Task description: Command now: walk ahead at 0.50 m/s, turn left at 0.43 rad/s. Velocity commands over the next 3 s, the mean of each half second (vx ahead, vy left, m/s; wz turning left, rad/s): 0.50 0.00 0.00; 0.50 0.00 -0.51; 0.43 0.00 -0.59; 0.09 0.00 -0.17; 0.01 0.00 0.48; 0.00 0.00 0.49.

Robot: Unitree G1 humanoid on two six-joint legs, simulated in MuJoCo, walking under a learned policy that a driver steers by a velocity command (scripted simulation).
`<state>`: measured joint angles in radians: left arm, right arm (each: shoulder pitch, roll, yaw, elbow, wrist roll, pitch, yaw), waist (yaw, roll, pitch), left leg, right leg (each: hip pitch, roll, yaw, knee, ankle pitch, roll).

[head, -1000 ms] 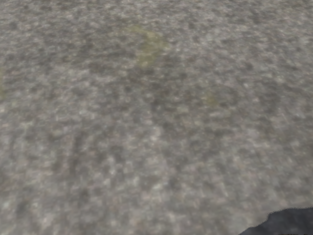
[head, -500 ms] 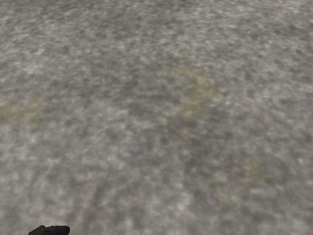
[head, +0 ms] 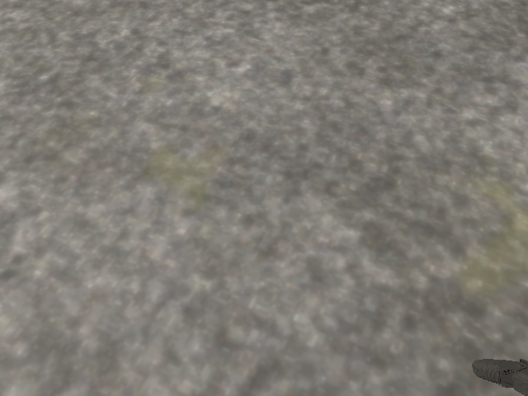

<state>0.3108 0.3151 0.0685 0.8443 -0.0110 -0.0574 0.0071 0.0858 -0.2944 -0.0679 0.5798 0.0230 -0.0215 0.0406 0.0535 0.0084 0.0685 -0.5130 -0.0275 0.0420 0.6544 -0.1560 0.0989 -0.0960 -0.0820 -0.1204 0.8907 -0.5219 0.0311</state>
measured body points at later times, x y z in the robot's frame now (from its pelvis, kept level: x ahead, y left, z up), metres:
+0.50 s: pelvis +0.30 -0.03 +0.00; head +0.33 -0.03 +0.45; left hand +0.51 +0.20 -0.09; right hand +0.32 -0.33 -0.12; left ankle +0.11 +0.08 -0.71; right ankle +0.42 -0.13 -0.72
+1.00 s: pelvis +0.59 -0.04 +0.01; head +0.62 -0.05 +0.46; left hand +0.74 +0.22 -0.11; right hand +0.72 -0.35 -0.05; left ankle +0.73 +0.04 -0.72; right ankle +0.43 -0.13 -0.69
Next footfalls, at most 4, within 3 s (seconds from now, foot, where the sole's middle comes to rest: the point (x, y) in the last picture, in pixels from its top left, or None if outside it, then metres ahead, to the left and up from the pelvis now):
0.50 right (341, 383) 0.47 -0.13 -0.75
0.96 left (279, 269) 0.76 0.02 -0.75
1.46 right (407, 240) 0.88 -0.34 -0.75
1.88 left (346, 190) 1.05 -0.17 -0.75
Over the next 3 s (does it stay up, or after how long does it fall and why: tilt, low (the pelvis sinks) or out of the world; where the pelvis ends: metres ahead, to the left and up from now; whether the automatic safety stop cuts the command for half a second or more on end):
stays up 0.94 -0.21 0.02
